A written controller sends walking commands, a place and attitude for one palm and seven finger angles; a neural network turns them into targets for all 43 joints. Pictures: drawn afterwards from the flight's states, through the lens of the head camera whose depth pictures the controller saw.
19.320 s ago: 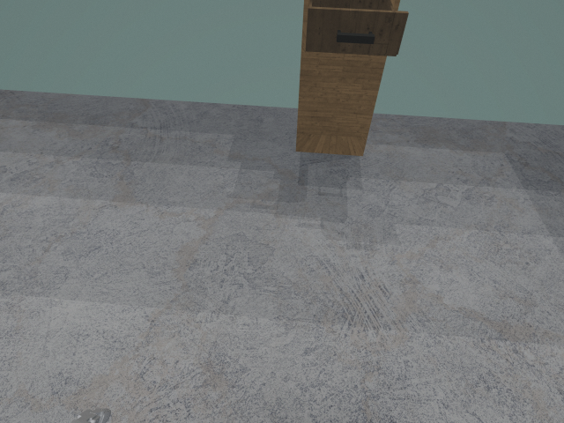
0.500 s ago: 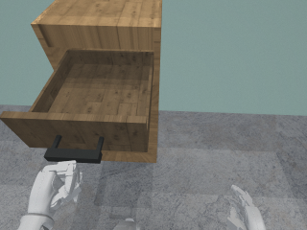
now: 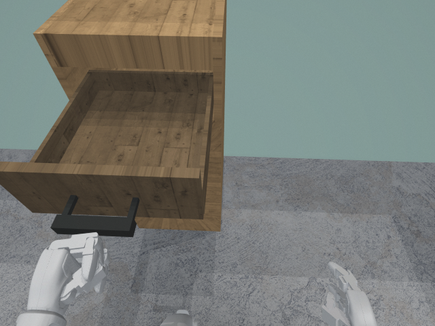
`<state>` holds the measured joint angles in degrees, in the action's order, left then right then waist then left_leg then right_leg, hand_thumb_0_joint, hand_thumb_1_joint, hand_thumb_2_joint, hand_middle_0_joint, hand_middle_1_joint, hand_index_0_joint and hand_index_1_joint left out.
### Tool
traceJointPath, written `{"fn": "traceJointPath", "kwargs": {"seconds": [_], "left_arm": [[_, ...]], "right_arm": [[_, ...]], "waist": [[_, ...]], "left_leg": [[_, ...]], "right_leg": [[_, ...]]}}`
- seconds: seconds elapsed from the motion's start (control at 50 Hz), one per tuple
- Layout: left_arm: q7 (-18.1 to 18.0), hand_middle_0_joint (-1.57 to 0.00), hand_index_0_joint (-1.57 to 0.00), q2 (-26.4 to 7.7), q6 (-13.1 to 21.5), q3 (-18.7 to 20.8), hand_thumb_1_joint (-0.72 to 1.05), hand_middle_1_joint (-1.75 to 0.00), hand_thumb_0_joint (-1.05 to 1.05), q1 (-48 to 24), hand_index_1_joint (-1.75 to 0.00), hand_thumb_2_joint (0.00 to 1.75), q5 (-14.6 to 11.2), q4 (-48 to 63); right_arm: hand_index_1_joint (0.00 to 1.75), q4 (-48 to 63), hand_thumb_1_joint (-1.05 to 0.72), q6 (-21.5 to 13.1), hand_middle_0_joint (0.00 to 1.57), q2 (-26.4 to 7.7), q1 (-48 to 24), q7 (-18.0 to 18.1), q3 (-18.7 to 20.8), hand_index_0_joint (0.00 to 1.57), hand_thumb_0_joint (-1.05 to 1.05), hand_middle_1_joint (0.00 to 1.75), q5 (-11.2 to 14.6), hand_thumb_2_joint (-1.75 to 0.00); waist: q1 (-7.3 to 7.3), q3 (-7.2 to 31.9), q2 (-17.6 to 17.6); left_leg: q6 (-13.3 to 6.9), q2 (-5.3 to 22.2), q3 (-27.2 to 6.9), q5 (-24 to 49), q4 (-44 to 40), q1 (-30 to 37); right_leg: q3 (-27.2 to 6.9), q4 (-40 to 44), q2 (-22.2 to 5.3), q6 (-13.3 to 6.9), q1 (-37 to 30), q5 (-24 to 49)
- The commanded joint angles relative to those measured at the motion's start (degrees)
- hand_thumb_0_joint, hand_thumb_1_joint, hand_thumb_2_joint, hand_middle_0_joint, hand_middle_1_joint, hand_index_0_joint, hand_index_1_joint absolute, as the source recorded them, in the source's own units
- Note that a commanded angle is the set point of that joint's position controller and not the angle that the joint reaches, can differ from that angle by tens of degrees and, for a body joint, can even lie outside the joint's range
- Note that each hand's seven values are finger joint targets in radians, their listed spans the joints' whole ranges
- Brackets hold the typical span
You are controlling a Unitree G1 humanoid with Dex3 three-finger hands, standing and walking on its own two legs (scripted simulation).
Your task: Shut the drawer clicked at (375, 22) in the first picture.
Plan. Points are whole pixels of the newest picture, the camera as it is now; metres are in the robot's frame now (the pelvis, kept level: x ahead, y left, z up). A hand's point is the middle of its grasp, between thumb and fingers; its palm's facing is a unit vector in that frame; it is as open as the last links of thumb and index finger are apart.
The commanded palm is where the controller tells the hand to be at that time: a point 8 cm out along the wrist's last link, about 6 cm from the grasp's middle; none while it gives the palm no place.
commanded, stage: push the drawer shut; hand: left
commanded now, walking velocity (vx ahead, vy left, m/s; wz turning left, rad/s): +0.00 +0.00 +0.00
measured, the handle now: (99, 213) +0.29 +0.22 +0.07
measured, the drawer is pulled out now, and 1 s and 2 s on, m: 0.30 0.22 0.10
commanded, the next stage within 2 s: none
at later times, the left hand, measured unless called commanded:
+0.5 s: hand (99, 258) +0.22 +0.20 +0.06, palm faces +0.01 -1.00 -0.07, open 2.9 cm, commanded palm +0.23 +0.25 +0.07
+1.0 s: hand (116, 219) +0.28 +0.19 +0.07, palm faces +0.00 -1.00 -0.06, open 3.1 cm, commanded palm +0.29 +0.24 +0.07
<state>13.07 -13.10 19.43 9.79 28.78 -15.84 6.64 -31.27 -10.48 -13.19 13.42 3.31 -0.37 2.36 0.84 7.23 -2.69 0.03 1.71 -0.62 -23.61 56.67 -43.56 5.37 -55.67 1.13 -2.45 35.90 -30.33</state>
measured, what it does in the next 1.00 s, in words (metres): stands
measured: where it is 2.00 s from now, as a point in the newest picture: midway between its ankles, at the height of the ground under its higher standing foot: outside the picture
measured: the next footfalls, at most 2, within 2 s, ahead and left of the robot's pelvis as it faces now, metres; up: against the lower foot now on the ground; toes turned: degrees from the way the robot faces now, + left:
none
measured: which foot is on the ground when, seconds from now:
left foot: down 0.00-1.00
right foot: down 0.00-1.00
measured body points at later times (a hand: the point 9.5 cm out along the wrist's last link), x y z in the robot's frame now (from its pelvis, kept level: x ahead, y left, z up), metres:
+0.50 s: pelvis -0.01 +0.00 +0.00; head +0.03 +0.00 +0.45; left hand +0.21 +0.25 +0.07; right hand +0.16 -0.24 -0.09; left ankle +0.04 +0.12 -0.68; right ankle -0.02 -0.09 -0.68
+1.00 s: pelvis -0.03 +0.01 +0.00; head +0.01 +0.01 +0.45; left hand +0.28 +0.24 +0.07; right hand +0.12 -0.23 -0.09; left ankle +0.04 +0.12 -0.68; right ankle -0.02 -0.09 -0.68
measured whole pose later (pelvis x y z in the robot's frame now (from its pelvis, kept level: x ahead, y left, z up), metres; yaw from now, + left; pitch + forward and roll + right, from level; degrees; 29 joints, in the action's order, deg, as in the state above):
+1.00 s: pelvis -0.03 +0.01 +0.00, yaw +0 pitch +9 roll -2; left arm 9.3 -14.9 17.6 7.4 -3.4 -12.4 -18.0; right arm -35.5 -10.8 -14.8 13.7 4.0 -2.8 2.5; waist 1.3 4.5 -2.4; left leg -1.1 0.8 -0.4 -19.8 54.7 -44.1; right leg 5.3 -54.5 0.2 -1.5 36.7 -26.9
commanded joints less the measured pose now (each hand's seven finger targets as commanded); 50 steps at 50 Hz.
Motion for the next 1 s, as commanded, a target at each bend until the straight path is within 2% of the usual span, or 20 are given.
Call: {"fn": "traceJointPath", "kwargs": {"seconds": [0.0, 0.04, 0.12, 0.22, 0.26, 0.3, 0.36, 0.38, 0.44, 0.58, 0.66, 0.72, 0.76, 0.78, 0.82, 0.88, 0.9, 0.92, 0.94, 0.98], "left_arm": [[0.7, -1.4, -1.4, -7.4, 3.7, 5.2, 0.9, -1.6, 0.0, -1.9, -1.6, 0.9, -1.5, 10.8], [1.1, -1.4, -1.4, -7.5, 3.9, 4.3, 0.9, -1.6, 0.0, -5.6, -1.6, 0.9, -1.6, 11.4], [1.5, -1.4, -1.4, -9.0, 3.5, 6.4, 0.9, -1.6, 0.0, -7.6, -1.6, 0.9, -2.1, 7.7], [2.0, -1.4, -1.4, -8.8, 3.3, 5.5, 0.9, -1.6, 0.0, -14.2, -1.6, 0.9, -2.6, 6.7], [1.8, -1.4, -1.4, -9.6, 3.2, 6.1, 0.9, -1.6, 0.0, -15.4, -1.6, 0.9, -2.7, 6.0], [1.9, -1.4, -1.4, -8.7, 3.6, 4.7, 0.9, -1.6, 0.0, -18.1, -1.6, 0.9, -2.5, 5.9], [1.5, -1.4, -1.4, -9.3, 3.9, 4.4, 0.9, -1.6, 0.0, -22.4, -1.6, 0.9, -2.1, 4.4], [1.6, -1.4, -1.4, -8.3, 4.0, 2.8, 0.9, -1.6, 0.0, -25.0, -1.6, 0.9, -1.9, 4.4], [1.3, -1.4, -1.4, -9.8, 3.9, 3.6, 0.9, -1.6, 0.0, -30.1, -1.6, 0.9, -1.9, 2.4], [0.4, -1.4, -1.4, -8.7, 2.6, 1.0, 0.9, -1.6, 0.0, -38.3, -1.6, 0.9, -0.8, -0.1], [-0.9, -1.4, -1.4, -8.2, 2.1, -0.6, 0.9, -1.6, 0.0, -44.1, -1.6, 0.9, 0.0, -2.5], [-1.7, -1.4, -1.4, -8.7, 1.9, -0.1, 0.9, -1.6, 0.0, -45.7, -1.6, 0.9, 0.6, -3.8], [-2.4, -1.4, -1.4, -9.6, 1.7, 0.6, 0.9, -1.6, 0.0, -45.5, -1.6, 0.9, 1.2, -5.9], [-2.5, -1.4, -1.4, -7.5, 1.7, -1.4, 0.9, -1.6, 0.0, -47.7, -1.6, 0.9, 1.5, -6.4], [-3.1, -1.4, -1.4, -9.1, 1.8, 0.0, 0.9, -1.6, 0.0, -50.0, -1.6, 0.9, 1.7, -7.4], [-3.8, -1.4, -1.4, -8.3, 1.7, -1.0, 0.9, -1.6, 0.0, -52.4, -1.6, 0.9, 2.4, -9.5], [-4.1, -1.4, -1.4, -9.9, 1.7, 0.4, 0.9, -1.6, 0.0, -53.6, -1.6, 0.9, 2.5, -10.4], [-4.2, -1.4, -1.4, -9.1, 1.8, -0.4, 0.9, -1.6, 0.0, -54.1, -1.6, 0.9, 2.7, -10.8], [-4.2, -1.4, -1.4, -7.7, 1.9, -1.8, 0.9, -1.6, 0.0, -55.8, -1.6, 0.9, 2.7, -10.7], [-4.7, -1.4, -1.4, -8.7, 1.9, -0.6, 0.9, -1.6, 0.0, -56.0, -1.6, 0.9, 2.9, -12.9]], "right_arm": [[0.3, 8.9, -0.9, -3.3, 0.2, -6.8, -3.7, 0.5, 2.7, 0.2, 0.0, 0.3, 0.0, -0.9], [0.3, 8.7, -0.9, -3.5, 0.2, -7.1, -3.4, 0.6, 2.5, 0.2, 0.0, 0.3, 0.0, -0.9], [0.3, 8.1, -0.9, -3.3, 0.2, -7.5, -3.2, 1.0, 2.4, 0.2, 0.0, 0.3, -0.1, -0.9], [0.3, 7.8, -0.9, -3.7, 0.2, -7.9, -3.1, 1.2, 1.9, 0.2, 0.0, 0.3, 0.0, -0.9], [0.3, 7.4, -0.9, -3.9, 0.2, -8.3, -3.2, 1.3, 1.9, 0.2, 0.0, 0.3, -0.1, -0.9], [0.3, 7.1, -0.9, -4.3, 0.2, -8.3, -3.0, 1.3, 1.8, 0.2, 0.0, 0.3, 0.0, -0.9], [0.3, 6.4, -0.9, -4.7, 0.2, -8.8, -3.1, 1.5, 1.6, 0.2, 0.0, 0.3, 0.0, -0.9], [0.3, 6.3, -0.9, -5.0, 0.2, -8.8, -3.3, 1.6, 1.4, 0.2, 0.0, 0.3, 0.0, -0.9], [0.3, 5.4, -0.9, -5.4, 0.2, -9.0, -3.3, 2.0, 1.3, 0.2, 0.0, 0.3, 0.1, -0.9], [0.3, 4.4, -0.9, -5.7, 0.2, -9.1, -3.6, 2.2, 0.9, 0.2, 0.0, 0.3, 0.3, -0.9], [0.3, 4.1, -0.9, -5.5, 0.2, -9.3, -3.6, 2.3, 0.7, 0.2, 0.0, 0.3, 0.4, -0.9], [0.3, 4.1, -0.9, -5.4, 0.2, -9.4, -3.4, 2.0, 0.8, 0.2, 0.0, 0.3, 0.2, -0.9], [0.3, 4.0, -0.9, -5.0, 0.2, -9.5, -3.2, 1.8, 0.7, 0.2, 0.0, 0.3, 0.1, -0.9], [0.3, 4.1, -0.9, -4.8, 0.2, -9.2, -3.5, 1.6, 0.5, 0.2, 0.0, 0.3, 0.2, -0.9], [0.3, 3.9, -0.9, -4.5, 0.2, -9.5, -3.2, 1.5, 0.7, 0.2, 0.0, 0.3, 0.2, -0.9], [0.3, 3.8, -0.9, -3.8, 0.2, -9.5, -3.0, 1.2, 0.7, 0.2, 0.0, 0.3, 0.1, -0.9], [0.3, 3.5, -0.9, -3.6, 0.2, -9.6, -2.7, 1.2, 0.8, 0.2, 0.0, 0.3, 0.1, -0.9], [0.3, 3.8, -0.9, -3.3, 0.2, -9.6, -2.9, 1.1, 0.7, 0.2, 0.0, 0.3, 0.0, -0.9], [0.3, 3.8, -0.9, -3.3, 0.2, -9.4, -2.7, 1.1, 0.7, 0.2, 0.0, 0.3, 0.1, -0.9], [0.3, 3.4, -0.9, -2.9, 0.2, -9.7, -2.3, 0.9, 0.8, 0.2, 0.0, 0.3, 0.0, -0.9]], "waist": [[0.34, 7.4, 0.6], [1.08, 7.5, 0.3], [0.93, 7.3, 1.7], [1.43, 8.0, -0.3], [1.51, 8.1, 1.4], [1.93, 8.1, -0.6], [2.66, 6.8, 1.1], [2.89, 7.2, 0.1], [3.25, 7.2, 0.9], [3.6, 9.3, -1.6], [4.34, 8.1, 0.7], [3.4, 10.1, -1.1], [3.22, 9.5, 0.1], [3.61, 8.9, -1.0], [3.35, 9.7, -1.0], [3.63, 9.7, -0.9], [3.59, 9.8, -0.6], [3.37, 9.8, -1.9], [4.01, 10.2, -1.1], [3.83, 10.4, 0.4]], "left_leg": [[-1.9, -1.3, -1.0, 10.4, -6.4, 10.4], [-2.0, -1.3, -1.1, 9.9, -6.1, 10.7], [-2.0, -1.3, -1.1, 9.4, -5.8, 9.5], [-2.0, -1.3, -1.2, 9.2, -6.4, 10.9], [-2.1, -1.1, -1.6, 9.0, -6.4, 10.6], [-2.0, -1.3, -1.5, 7.8, -6.6, 11.2], [-2.1, -1.0, -2.0, 5.1, -6.8, 10.6], [-2.1, -1.1, -2.0, 4.2, -6.9, 10.8], [-2.1, -1.1, -2.2, 1.3, -7.2, 10.1], [-2.1, -1.2, -2.9, -0.6, -9.1, 13.0], [-2.0, -0.9, -3.8, -4.1, -10.4, 12.7], [-1.7, -1.0, -3.8, -3.5, -11.0, 13.9], [-1.7, -0.9, -3.9, -3.4, -11.3, 13.4], [-1.6, -1.0, -4.0, -3.8, -11.5, 13.9], [-1.4, -0.9, -4.2, -4.6, -12.0, 14.4], [-1.5, -1.0, -4.1, -4.9, -12.2, 14.5], [-1.4, -0.7, -4.2, -4.7, -12.3, 14.8], [-1.3, -0.9, -4.1, -4.7, -12.6, 15.0], [-1.4, -0.9, -4.1, -4.2, -12.5, 15.7], [-1.4, -0.8, -4.1, -3.7, -12.3, 15.1]], "right_leg": [[-3.9, 10.8, -0.5, 2.1, -0.7, 16.3], [-3.9, 10.8, -0.6, 2.2, 0.0, 15.6], [-4.8, 11.5, -0.7, 2.3, -0.3, 14.9], [-4.6, 11.7, -0.7, 2.2, 0.1, 14.2], [-4.4, 11.8, -0.6, 2.2, 0.0, 14.0], [-4.3, 11.8, -0.7, 2.2, 1.2, 12.3], [-4.2, 12.3, -0.4, 2.1, 2.9, 8.5], [-4.4, 12.4, -0.6, 2.1, 3.3, 7.2], [-5.1, 13.2, -0.7, 2.1, 3.8, 3.4], [-4.1, 12.7, -0.5, 1.8, 4.2, 3.6], [-3.5, 12.6, -0.2, 1.9, 5.4, 1.9], [-3.5, 12.3, -0.3, 1.6, 4.3, 2.8], [-3.4, 12.3, -0.1, 1.6, 4.3, 2.9], [-3.3, 12.2, -0.1, 1.6, 5.0, 3.0], [-3.2, 12.0, -0.1, 1.5, 4.8, 3.0], [-3.3, 12.3, -0.1, 1.5, 4.9, 3.1], [-3.3, 12.1, -0.1, 1.5, 5.0, 3.4], [-3.3, 12.1, -0.1, 1.4, 4.9, 3.4], [-3.3, 12.2, -0.1, 1.5, 5.0, 4.0], [-3.3, 12.2, 0.0, 1.5, 4.7, 4.1]]}}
